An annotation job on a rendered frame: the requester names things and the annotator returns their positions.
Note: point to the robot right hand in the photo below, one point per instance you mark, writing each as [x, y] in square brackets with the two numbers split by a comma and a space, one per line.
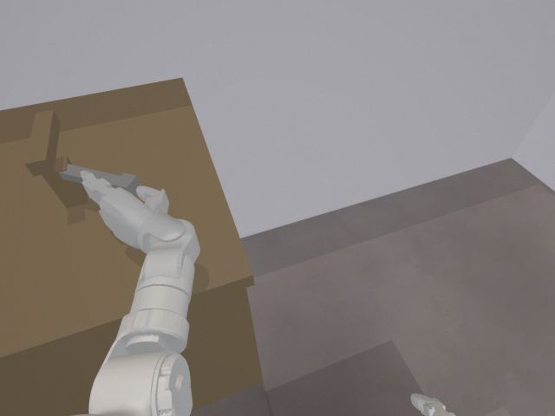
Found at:
[428, 406]

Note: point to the robot left hand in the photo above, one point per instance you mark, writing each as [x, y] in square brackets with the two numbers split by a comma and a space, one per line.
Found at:
[120, 210]

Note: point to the counter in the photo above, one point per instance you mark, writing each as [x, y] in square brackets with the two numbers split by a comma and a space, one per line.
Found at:
[66, 281]

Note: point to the robot left upper arm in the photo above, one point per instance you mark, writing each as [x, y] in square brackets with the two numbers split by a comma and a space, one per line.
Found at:
[148, 384]

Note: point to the left robot forearm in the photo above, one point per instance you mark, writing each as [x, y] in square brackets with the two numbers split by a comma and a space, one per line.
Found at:
[157, 319]

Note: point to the tap lever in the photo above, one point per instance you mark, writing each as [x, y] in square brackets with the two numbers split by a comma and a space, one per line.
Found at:
[127, 181]

